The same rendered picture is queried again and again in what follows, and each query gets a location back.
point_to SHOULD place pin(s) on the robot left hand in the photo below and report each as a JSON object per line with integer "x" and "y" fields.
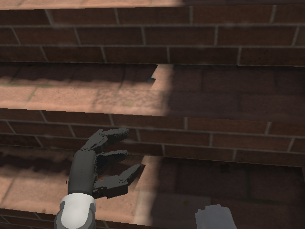
{"x": 90, "y": 161}

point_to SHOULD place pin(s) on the robot left forearm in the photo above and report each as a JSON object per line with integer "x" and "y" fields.
{"x": 77, "y": 211}

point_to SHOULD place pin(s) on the right robot thigh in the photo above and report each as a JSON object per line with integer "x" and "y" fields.
{"x": 214, "y": 217}

